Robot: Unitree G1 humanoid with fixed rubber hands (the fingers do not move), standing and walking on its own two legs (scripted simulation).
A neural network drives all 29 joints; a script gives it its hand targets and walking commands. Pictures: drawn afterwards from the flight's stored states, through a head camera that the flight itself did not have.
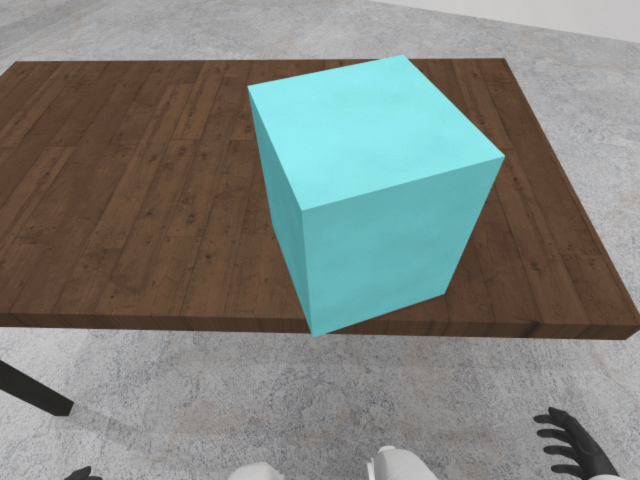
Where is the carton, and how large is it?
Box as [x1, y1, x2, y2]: [247, 55, 504, 337]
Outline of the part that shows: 403,55 247,86 272,224 313,337 444,293 504,157 504,155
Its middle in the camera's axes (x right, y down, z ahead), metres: +0.05 -0.05 +0.51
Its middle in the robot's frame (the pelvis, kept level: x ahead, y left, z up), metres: +0.43 -0.04 +0.10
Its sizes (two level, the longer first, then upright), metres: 0.210 0.200 0.250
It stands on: a table, 0.70 m high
